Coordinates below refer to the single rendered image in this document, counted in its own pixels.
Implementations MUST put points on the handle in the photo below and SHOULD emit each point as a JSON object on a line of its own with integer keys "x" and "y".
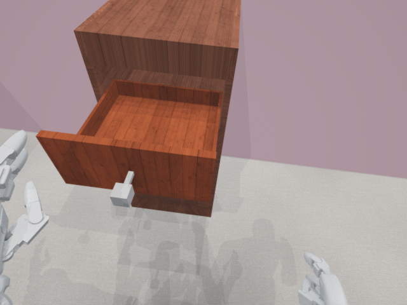
{"x": 123, "y": 193}

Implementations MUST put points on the cabinet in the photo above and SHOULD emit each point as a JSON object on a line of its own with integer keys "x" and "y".
{"x": 187, "y": 43}

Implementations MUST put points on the right robot hand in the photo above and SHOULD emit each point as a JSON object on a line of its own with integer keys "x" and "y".
{"x": 326, "y": 291}

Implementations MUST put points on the left robot hand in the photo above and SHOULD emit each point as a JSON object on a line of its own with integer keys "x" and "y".
{"x": 13, "y": 156}

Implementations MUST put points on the drawer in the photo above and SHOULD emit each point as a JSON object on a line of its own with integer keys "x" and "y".
{"x": 166, "y": 135}

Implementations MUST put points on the left robot forearm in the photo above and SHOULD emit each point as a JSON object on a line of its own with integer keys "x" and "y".
{"x": 4, "y": 283}

